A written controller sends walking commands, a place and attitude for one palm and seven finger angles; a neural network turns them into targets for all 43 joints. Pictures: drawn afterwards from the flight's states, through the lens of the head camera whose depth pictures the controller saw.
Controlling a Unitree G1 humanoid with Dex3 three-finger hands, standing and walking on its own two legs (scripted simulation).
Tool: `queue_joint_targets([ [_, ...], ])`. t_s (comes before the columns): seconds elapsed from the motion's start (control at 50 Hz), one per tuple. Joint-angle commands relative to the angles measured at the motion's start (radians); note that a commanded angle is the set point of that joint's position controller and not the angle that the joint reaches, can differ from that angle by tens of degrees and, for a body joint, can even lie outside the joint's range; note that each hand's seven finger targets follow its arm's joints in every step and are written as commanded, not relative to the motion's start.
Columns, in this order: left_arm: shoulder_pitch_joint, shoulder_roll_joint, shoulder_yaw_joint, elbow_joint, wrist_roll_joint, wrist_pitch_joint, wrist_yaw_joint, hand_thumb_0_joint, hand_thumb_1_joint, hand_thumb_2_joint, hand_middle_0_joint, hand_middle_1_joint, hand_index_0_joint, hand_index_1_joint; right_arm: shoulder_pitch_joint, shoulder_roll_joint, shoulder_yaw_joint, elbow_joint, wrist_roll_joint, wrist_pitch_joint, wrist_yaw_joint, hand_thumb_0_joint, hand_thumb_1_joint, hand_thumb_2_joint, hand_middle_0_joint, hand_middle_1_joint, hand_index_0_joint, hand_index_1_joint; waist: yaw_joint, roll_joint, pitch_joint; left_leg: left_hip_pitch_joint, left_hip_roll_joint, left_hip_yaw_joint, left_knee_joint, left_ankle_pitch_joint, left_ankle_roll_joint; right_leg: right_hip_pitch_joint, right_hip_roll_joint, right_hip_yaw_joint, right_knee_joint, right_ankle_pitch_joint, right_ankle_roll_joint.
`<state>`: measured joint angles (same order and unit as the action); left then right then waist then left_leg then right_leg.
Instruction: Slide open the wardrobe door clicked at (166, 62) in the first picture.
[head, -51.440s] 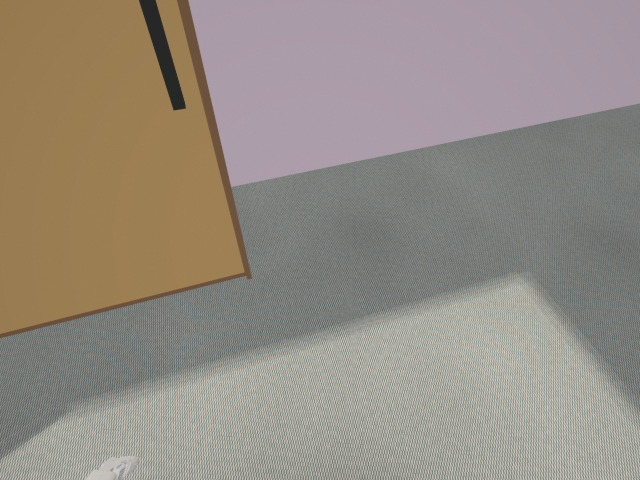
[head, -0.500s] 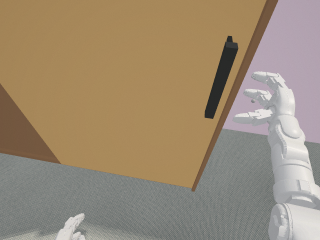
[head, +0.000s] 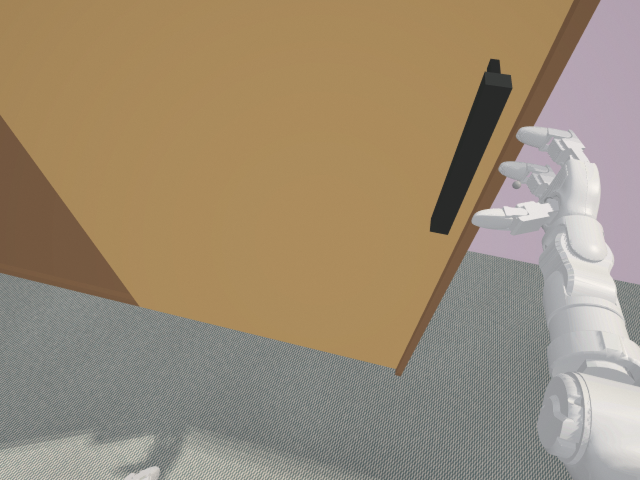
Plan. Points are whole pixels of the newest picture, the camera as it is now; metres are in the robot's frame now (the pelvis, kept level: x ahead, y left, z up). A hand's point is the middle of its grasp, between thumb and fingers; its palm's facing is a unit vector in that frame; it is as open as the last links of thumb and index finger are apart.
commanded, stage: move the hooked fingers beside the handle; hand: right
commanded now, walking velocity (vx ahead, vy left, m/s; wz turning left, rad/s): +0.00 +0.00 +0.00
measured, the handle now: (463, 156) +0.51 -0.12 +0.14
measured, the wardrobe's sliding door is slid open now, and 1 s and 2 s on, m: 0.00 0.00 0.00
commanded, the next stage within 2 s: feel for the door with the fingertips in 0.52 s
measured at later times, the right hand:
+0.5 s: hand (517, 187) +0.46 -0.18 +0.14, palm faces +0.13 +0.99 +0.02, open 14.0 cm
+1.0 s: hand (490, 185) +0.45 -0.15 +0.15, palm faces +0.11 +0.99 +0.03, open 14.0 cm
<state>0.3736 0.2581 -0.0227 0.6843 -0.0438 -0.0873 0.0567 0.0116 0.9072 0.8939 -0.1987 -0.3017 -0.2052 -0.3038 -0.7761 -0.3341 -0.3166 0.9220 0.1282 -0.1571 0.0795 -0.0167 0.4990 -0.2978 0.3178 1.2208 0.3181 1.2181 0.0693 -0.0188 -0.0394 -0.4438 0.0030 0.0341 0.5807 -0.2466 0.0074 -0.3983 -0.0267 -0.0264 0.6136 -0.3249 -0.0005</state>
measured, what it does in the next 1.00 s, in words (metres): stands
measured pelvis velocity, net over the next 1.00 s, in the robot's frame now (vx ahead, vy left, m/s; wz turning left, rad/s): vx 0.00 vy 0.00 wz -0.01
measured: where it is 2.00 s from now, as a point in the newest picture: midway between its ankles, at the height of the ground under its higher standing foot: outside the picture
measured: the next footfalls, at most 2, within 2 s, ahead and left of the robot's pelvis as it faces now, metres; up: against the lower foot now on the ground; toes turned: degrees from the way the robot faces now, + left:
none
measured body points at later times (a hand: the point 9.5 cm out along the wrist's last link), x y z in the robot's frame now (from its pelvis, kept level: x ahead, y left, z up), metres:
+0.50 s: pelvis +0.00 +0.00 +0.00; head +0.04 +0.00 +0.45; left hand +0.09 +0.25 -0.11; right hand +0.44 -0.23 +0.14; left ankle +0.03 +0.12 -0.73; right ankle -0.01 -0.12 -0.73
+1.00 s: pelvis +0.00 +0.00 +0.00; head +0.03 +0.00 +0.45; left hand +0.10 +0.25 -0.11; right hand +0.44 -0.20 +0.15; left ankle +0.03 +0.12 -0.73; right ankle -0.01 -0.12 -0.73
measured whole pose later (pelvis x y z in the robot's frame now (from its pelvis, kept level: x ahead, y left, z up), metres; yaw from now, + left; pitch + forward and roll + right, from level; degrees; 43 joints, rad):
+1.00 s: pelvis +0.00 +0.00 +0.00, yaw -1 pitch +6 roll +1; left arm 0.32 0.24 -0.02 0.67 -0.04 -0.08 0.04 0.01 0.91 0.89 -0.20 -0.30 -0.21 -0.30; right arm -0.73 -0.22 -0.22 0.80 0.12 -0.10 -0.01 -0.02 0.50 -0.30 0.30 1.20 0.30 1.20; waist 0.05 -0.02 -0.05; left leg -0.42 0.01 0.04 0.59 -0.26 0.01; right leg -0.38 -0.02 -0.02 0.62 -0.33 0.00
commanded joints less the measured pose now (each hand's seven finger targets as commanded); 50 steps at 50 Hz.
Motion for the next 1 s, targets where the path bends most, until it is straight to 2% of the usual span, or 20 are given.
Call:
queue_joint_targets([
  [0.0,0.024,0.139,0.052,-0.112,0.005,-0.034,0.009,0.000,0.900,0.900,-0.200,-0.300,-0.200,-0.300,-0.477,-0.237,-0.030,-0.214,-0.002,-0.065,-0.005,0.000,0.500,-0.300,0.300,1.200,0.300,1.200,-0.007,0.006,-0.334,0.192,-0.013,-0.012,-0.044,0.237,0.014,0.064,0.026,0.010,-0.075,0.205,-0.030],
  [0.08,0.021,0.134,0.051,-0.116,0.005,-0.036,0.003,0.000,0.900,0.900,-0.200,-0.300,-0.200,-0.300,-0.493,-0.159,0.029,-0.216,0.004,-0.062,-0.007,0.000,0.500,-0.300,0.300,1.200,0.300,1.200,0.006,-0.018,-0.328,0.154,-0.016,-0.006,-0.040,0.230,0.016,0.084,0.026,0.016,-0.067,0.209,-0.027],
  [0.14,0.030,0.139,0.054,-0.113,0.008,-0.034,0.002,0.000,0.900,0.900,-0.200,-0.300,-0.200,-0.300,-0.501,-0.177,0.018,-0.221,0.000,-0.067,-0.016,0.000,0.500,-0.300,0.300,1.200,0.300,1.200,0.006,0.021,-0.341,0.166,-0.016,-0.002,-0.035,0.234,0.016,0.080,0.024,0.022,-0.062,0.219,-0.028],
  [0.18,0.018,0.134,0.053,-0.123,0.008,-0.035,-0.002,0.000,0.900,0.900,-0.200,-0.300,-0.200,-0.300,-0.476,-0.165,0.018,-0.246,0.002,-0.069,-0.018,0.000,0.500,-0.300,0.300,1.200,0.300,1.200,-0.007,-0.012,-0.366,0.171,-0.016,-0.004,-0.027,0.253,0.018,0.096,0.025,0.019,-0.062,0.237,-0.025],
  [0.22,0.014,0.134,0.050,-0.123,0.006,-0.034,-0.002,0.000,0.900,0.900,-0.200,-0.300,-0.200,-0.300,-0.476,-0.152,0.031,-0.240,0.004,-0.064,-0.016,0.000,0.500,-0.300,0.300,1.200,0.300,1.200,-0.003,0.007,-0.345,0.168,-0.017,-0.003,-0.029,0.254,0.017,0.085,0.025,0.020,-0.062,0.232,-0.025],
  [0.24,0.019,0.137,0.053,-0.121,0.007,-0.032,0.000,0.000,0.900,0.900,-0.200,-0.300,-0.200,-0.300,-0.471,-0.180,0.008,-0.237,0.004,-0.065,-0.021,0.000,0.500,-0.300,0.300,1.200,0.300,1.200,-0.004,0.035,-0.343,0.181,-0.016,-0.001,-0.029,0.258,0.017,0.077,0.022,0.021,-0.060,0.239,-0.027],
  [0.28,0.008,0.136,0.050,-0.127,0.007,-0.029,0.000,0.000,0.900,0.900,-0.200,-0.300,-0.200,-0.300,-0.471,-0.219,-0.024,-0.262,0.000,-0.066,-0.024,0.000,0.500,-0.300,0.300,1.200,0.300,1.200,-0.018,-0.015,-0.356,0.191,-0.014,-0.009,-0.026,0.266,0.018,0.078,0.026,0.016,-0.061,0.239,-0.026],
  [0.32,0.002,0.130,0.048,-0.134,0.006,-0.030,0.000,0.000,0.900,0.900,-0.200,-0.300,-0.200,-0.300,-0.476,-0.173,0.016,-0.273,-0.002,-0.066,-0.021,0.000,0.500,-0.300,0.300,1.200,0.300,1.200,-0.011,-0.008,-0.346,0.179,-0.016,-0.004,-0.025,0.262,0.019,0.085,0.024,0.019,-0.063,0.240,-0.024],
  [0.36,-0.003,0.132,0.048,-0.134,0.005,-0.029,0.002,0.000,0.900,0.900,-0.200,-0.300,-0.200,-0.300,-0.479,-0.206,-0.006,-0.289,-0.002,-0.071,-0.025,0.000,0.500,-0.300,0.300,1.200,0.300,1.200,-0.014,-0.018,-0.350,0.187,-0.016,-0.008,-0.027,0.261,0.019,0.088,0.024,0.019,-0.062,0.241,-0.026],
  [0.44,-0.003,0.133,0.048,-0.135,0.006,-0.031,0.005,0.000,0.900,0.900,-0.200,-0.300,-0.200,-0.300,-0.458,-0.191,0.002,-0.286,0.005,-0.063,-0.019,0.000,0.500,-0.300,0.300,1.200,0.300,1.200,-0.012,0.002,-0.348,0.194,-0.016,-0.004,-0.030,0.260,0.020,0.089,0.023,0.021,-0.064,0.240,-0.026],
  [0.5,-0.012,0.125,0.048,-0.140,0.003,-0.033,0.001,0.000,0.900,0.900,-0.200,-0.300,-0.200,-0.300,-0.436,-0.142,0.039,-0.337,0.008,-0.053,-0.013,0.000,0.500,-0.300,0.300,1.200,0.300,1.200,-0.018,-0.051,-0.377,0.193,-0.017,0.000,-0.020,0.299,0.022,0.125,0.022,0.021,-0.061,0.293,-0.018],
  [0.58,-0.007,0.133,0.052,-0.132,0.005,-0.032,0.001,0.000,0.900,0.900,-0.200,-0.300,-0.200,-0.300,-0.408,-0.166,0.004,-0.313,0.020,-0.029,-0.020,0.000,0.500,-0.300,0.300,1.200,0.300,1.200,-0.020,0.030,-0.339,0.202,-0.018,0.003,-0.032,0.290,0.017,0.094,0.021,0.021,-0.068,0.270,-0.023],
  [0.64,-0.013,0.128,0.051,-0.136,0.006,-0.029,0.001,0.000,0.900,0.900,-0.200,-0.300,-0.200,-0.300,-0.404,-0.148,0.021,-0.343,0.015,-0.020,-0.025,0.000,0.500,-0.300,0.300,1.200,0.300,1.200,-0.018,0.021,-0.342,0.212,-0.015,0.001,-0.035,0.294,0.018,0.097,0.023,0.017,-0.065,0.274,-0.025],
  [0.7,-0.027,0.118,0.049,-0.135,0.003,-0.032,-0.002,0.000,0.900,0.900,-0.200,-0.300,-0.200,-0.300,-0.424,-0.083,0.074,-0.368,0.015,-0.016,-0.030,0.000,0.500,-0.300,0.300,1.200,0.300,1.200,-0.011,-0.029,-0.329,0.180,-0.017,0.003,-0.035,0.286,0.020,0.122,0.021,0.020,-0.066,0.278,-0.020],
  [0.74,-0.021,0.125,0.052,-0.132,0.006,-0.031,0.001,0.000,0.900,0.900,-0.200,-0.300,-0.200,-0.300,-0.419,-0.108,0.051,-0.367,0.016,-0.016,-0.043,0.000,0.500,-0.300,0.300,1.200,0.300,1.200,-0.014,0.028,-0.330,0.197,-0.018,0.005,-0.037,0.283,0.019,0.109,0.020,0.024,-0.066,0.276,-0.023],
  [0.82,-0.030,0.115,0.050,-0.126,0.008,-0.035,-0.003,0.000,0.900,0.900,-0.200,-0.300,-0.200,-0.300,-0.456,-0.076,0.072,-0.378,0.004,-0.014,-0.067,0.000,0.500,-0.300,0.300,1.200,0.300,1.200,-0.013,-0.019,-0.342,0.185,-0.015,0.001,-0.035,0.281,0.019,0.121,0.025,0.022,-0.066,0.269,-0.020],
  [0.86,-0.030,0.116,0.051,-0.129,0.011,-0.034,-0.004,0.000,0.900,0.900,-0.200,-0.300,-0.200,-0.300,-0.424,-0.089,0.054,-0.383,0.000,-0.020,-0.081,0.000,0.500,-0.300,0.300,1.200,0.300,1.200,-0.021,0.017,-0.366,0.210,-0.016,0.001,-0.031,0.296,0.018,0.119,0.024,0.021,-0.064,0.283,-0.022],
  [0.92,-0.038,0.111,0.047,-0.126,0.010,-0.034,-0.006,0.000,0.900,0.900,-0.200,-0.300,-0.200,-0.300,-0.436,-0.040,0.091,-0.350,-0.004,-0.011,-0.092,0.000,0.500,-0.300,0.300,1.200,0.300,1.200,-0.012,0.014,-0.317,0.185,-0.015,0.004,-0.037,0.271,0.017,0.102,0.025,0.018,-0.070,0.250,-0.019],
  [0.94,-0.031,0.117,0.049,-0.126,0.012,-0.032,-0.005,0.000,0.900,0.900,-0.200,-0.300,-0.200,-0.300,-0.430,-0.067,0.067,-0.333,-0.006,-0.010,-0.099,0.000,0.500,-0.300,0.300,1.200,0.300,1.200,-0.015,0.054,-0.317,0.199,-0.014,0.004,-0.041,0.257,0.016,0.086,0.026,0.021,-0.071,0.238,-0.022],
  [0.98,-0.039,0.114,0.046,-0.125,0.012,-0.029,-0.001,0.000,0.900,0.900,-0.200,-0.300,-0.200,-0.300,-0.462,-0.089,0.055,-0.324,-0.015,-0.011,-0.109,0.000,0.500,-0.300,0.300,1.200,0.300,1.200,-0.015,0.034,-0.319,0.199,-0.011,-0.005,-0.045,0.246,0.015,0.077,0.028,0.014,-0.074,0.215,-0.023],
])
